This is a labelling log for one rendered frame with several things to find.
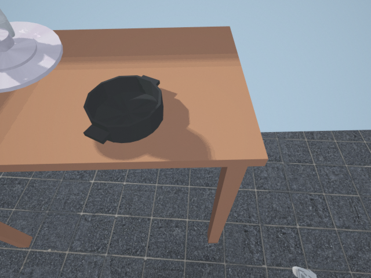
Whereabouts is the lid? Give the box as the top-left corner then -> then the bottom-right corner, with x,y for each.
0,21 -> 63,93

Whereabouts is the right robot hand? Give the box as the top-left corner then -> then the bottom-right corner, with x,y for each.
292,266 -> 317,278

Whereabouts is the knob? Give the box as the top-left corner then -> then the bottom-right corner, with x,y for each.
0,28 -> 14,52

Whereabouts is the left robot hand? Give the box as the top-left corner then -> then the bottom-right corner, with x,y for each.
0,9 -> 15,37

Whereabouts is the pot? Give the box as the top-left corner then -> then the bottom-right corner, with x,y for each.
83,75 -> 163,144

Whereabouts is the table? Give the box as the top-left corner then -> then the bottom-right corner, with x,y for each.
0,26 -> 268,248

